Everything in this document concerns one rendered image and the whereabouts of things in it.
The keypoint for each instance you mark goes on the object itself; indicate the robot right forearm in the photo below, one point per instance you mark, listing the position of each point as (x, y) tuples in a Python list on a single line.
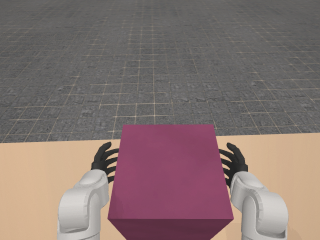
[(264, 214)]

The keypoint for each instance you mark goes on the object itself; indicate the left robot hand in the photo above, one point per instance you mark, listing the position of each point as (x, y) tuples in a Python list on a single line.
[(101, 162)]

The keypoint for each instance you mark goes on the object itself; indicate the right robot hand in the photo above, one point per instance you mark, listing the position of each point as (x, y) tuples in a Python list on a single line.
[(237, 165)]

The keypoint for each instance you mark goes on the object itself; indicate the carton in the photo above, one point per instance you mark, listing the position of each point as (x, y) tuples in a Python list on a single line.
[(169, 183)]

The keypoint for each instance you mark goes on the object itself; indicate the robot left forearm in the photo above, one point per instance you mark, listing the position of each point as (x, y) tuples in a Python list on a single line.
[(79, 209)]

